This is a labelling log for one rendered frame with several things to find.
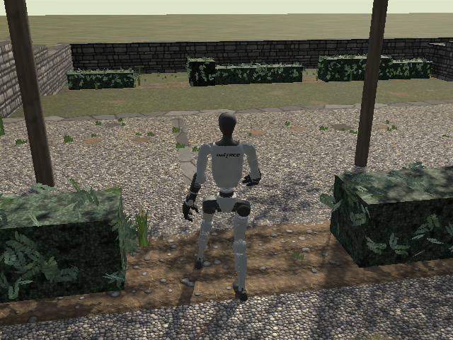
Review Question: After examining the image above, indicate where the robot right forearm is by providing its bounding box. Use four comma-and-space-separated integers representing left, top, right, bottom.
251, 169, 261, 183

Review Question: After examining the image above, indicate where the left robot hand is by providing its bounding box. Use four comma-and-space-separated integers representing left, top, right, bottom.
183, 202, 198, 222

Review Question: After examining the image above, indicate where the right robot hand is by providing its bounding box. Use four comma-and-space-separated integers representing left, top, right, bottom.
242, 175, 259, 186

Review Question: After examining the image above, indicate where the left robot foot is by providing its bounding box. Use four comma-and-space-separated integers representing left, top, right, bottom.
195, 254, 205, 269

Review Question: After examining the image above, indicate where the robot head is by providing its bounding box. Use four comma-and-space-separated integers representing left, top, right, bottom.
215, 112, 239, 146

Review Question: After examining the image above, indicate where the robot left upper arm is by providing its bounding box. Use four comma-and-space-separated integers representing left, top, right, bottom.
195, 143, 213, 183

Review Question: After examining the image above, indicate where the robot left forearm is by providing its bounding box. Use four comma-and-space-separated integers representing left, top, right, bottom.
185, 173, 201, 206

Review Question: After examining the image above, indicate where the robot right upper arm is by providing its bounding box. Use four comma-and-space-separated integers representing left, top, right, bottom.
241, 142, 260, 179

